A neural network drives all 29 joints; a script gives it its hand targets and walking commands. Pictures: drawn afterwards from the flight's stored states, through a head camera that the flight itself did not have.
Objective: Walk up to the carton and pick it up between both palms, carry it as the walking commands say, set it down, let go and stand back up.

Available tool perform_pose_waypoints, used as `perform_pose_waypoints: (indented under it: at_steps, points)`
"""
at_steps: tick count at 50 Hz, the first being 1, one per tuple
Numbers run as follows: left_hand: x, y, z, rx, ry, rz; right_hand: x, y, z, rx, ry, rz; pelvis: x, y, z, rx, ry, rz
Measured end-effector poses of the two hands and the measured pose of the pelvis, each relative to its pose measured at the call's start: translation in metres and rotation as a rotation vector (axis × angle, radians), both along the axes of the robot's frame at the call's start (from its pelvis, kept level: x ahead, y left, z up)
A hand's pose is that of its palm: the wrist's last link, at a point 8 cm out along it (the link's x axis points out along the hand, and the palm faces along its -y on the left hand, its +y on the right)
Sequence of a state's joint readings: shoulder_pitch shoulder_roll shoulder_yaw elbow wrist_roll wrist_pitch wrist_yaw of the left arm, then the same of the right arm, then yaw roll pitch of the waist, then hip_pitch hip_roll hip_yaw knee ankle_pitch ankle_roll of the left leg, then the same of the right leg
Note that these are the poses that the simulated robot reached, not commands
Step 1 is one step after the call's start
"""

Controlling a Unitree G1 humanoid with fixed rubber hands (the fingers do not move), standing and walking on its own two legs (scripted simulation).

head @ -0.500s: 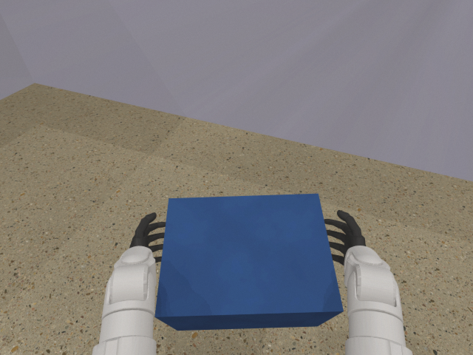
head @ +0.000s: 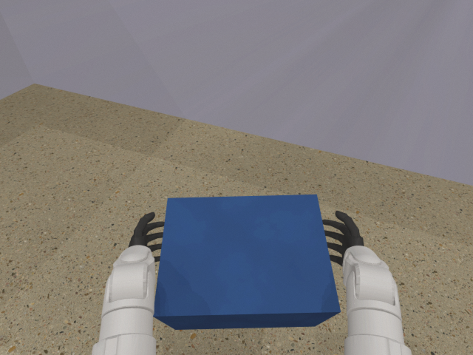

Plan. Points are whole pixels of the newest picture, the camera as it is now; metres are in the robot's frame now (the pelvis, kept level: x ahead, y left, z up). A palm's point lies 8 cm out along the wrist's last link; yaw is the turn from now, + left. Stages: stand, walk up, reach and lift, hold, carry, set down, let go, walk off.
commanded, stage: hold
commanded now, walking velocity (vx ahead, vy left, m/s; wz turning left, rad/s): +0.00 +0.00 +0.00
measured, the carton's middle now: (243, 264) +0.31 +0.00 -0.04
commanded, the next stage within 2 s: carry in 0.54 s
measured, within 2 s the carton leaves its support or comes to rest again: neither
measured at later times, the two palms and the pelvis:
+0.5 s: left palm (139, 257) +0.27 +0.18 +0.03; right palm (352, 257) +0.27 -0.18 +0.04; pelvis -0.01 +0.00 +0.00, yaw +0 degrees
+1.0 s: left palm (57, 256) +0.24 +0.29 +0.09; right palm (275, 206) +0.35 -0.06 +0.08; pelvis -0.05 +0.00 -0.02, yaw +16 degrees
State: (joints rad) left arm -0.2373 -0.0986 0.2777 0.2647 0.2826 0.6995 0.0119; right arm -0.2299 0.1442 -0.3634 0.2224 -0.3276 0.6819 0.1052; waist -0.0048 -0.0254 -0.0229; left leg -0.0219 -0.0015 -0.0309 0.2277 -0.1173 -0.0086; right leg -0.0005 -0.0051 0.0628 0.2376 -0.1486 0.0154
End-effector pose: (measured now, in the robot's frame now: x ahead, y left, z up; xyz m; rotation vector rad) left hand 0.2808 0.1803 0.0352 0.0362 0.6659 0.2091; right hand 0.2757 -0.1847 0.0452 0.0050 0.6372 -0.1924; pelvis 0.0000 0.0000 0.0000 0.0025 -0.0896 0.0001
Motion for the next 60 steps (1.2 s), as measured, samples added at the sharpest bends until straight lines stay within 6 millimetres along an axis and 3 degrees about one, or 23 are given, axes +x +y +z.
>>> perform_pose_waypoints:
  at_steps: [26,31,38,46,52,56,60]
  points:
    - [-0.005,0.001,0.000,0.000,-0.005,0.001,-0.005,0.000,-0.002,0.007,-0.004,0.001,-0.005,0.000,0.000,-0.001,-0.001,-0.001]
    - [-0.004,0.002,0.001,0.022,-0.039,0.024,0.003,0.007,-0.002,-0.036,-0.037,-0.030,-0.012,0.001,-0.013,-0.016,0.059,0.050]
    - [-0.013,0.038,-0.009,0.012,-0.033,0.126,0.029,0.046,-0.003,-0.013,-0.031,0.031,-0.024,0.016,-0.035,-0.025,0.105,0.145]
    - [-0.026,0.095,0.028,0.033,0.055,0.258,0.058,0.110,0.021,-0.015,0.049,0.165,-0.046,0.013,-0.025,-0.063,0.161,0.217]
    - [-0.042,0.107,0.059,0.049,0.068,0.370,0.077,0.132,0.042,0.004,0.062,0.267,-0.052,-0.002,-0.025,-0.061,0.164,0.291]
    - [-0.055,0.110,0.063,0.019,0.101,0.430,0.078,0.140,0.048,-0.001,0.098,0.292,-0.052,-0.005,-0.020,-0.024,0.155,0.374]
    - [-0.062,0.125,0.067,0.003,0.101,0.462,0.081,0.160,0.055,-0.008,0.098,0.318,-0.056,-0.001,-0.020,0.000,0.153,0.439]
